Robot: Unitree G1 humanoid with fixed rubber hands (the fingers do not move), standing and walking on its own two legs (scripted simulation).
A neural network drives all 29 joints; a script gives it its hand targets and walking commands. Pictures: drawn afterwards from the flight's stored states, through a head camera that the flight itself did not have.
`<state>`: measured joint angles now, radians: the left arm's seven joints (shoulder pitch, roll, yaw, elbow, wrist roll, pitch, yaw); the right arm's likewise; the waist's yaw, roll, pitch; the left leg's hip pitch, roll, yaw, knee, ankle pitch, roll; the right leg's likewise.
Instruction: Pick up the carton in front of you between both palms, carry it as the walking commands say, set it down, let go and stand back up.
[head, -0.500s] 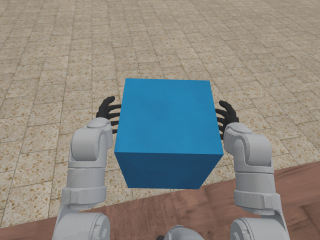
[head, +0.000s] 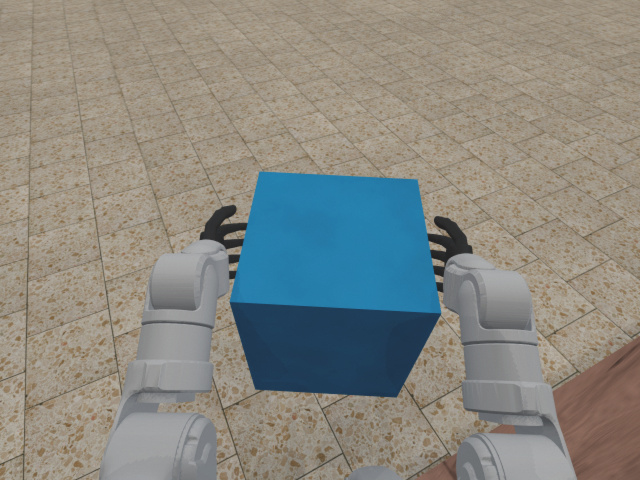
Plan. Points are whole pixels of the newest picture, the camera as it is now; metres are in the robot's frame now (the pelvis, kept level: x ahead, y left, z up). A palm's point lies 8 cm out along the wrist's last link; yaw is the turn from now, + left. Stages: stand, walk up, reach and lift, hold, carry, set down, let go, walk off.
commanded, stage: carry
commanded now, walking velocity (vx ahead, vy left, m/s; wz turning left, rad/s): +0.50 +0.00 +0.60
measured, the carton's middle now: (331, 290) +0.36 -0.04 +0.03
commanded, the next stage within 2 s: none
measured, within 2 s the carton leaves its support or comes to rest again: neither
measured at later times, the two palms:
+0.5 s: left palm (190, 199) +0.64 +0.22 -0.04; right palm (327, 165) +0.74 -0.07 -0.04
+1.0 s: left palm (142, 122) +0.90 +0.36 -0.01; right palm (262, 98) +1.01 +0.08 -0.01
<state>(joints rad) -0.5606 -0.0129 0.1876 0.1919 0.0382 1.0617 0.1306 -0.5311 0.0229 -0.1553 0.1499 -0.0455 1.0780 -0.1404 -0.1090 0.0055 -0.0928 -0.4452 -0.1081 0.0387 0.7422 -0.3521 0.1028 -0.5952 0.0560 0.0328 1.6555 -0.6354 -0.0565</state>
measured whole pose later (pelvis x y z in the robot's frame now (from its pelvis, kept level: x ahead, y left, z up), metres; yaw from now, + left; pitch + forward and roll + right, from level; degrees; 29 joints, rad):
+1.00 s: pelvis +0.63 +0.09 -0.10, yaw +23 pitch +5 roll -2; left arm -0.56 -0.03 0.18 0.05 0.03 1.12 0.14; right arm -0.51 0.05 -0.19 -0.01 -0.06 1.13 -0.14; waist -0.02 0.02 -0.01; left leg -0.30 -0.03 0.10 0.36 -0.16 0.10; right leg -0.55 -0.06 -0.05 1.01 -0.39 0.03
